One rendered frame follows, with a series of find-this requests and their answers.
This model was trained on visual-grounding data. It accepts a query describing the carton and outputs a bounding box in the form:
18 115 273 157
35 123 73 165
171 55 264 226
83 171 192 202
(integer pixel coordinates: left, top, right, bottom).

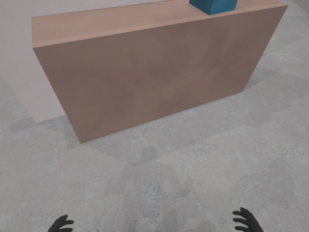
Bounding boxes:
189 0 238 15

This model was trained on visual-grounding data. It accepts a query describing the pedestal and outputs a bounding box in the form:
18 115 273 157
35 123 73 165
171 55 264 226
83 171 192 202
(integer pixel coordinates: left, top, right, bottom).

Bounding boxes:
31 0 289 144

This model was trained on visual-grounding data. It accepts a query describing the robot left hand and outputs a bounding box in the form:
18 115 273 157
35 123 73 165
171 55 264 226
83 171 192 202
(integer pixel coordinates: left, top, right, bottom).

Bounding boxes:
47 215 74 232

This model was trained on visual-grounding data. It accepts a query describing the robot right hand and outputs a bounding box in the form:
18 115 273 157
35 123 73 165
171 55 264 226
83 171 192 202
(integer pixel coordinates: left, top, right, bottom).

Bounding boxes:
233 207 264 232

